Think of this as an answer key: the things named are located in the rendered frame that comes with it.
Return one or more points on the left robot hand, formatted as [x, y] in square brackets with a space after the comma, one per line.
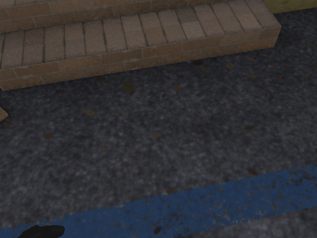
[48, 231]

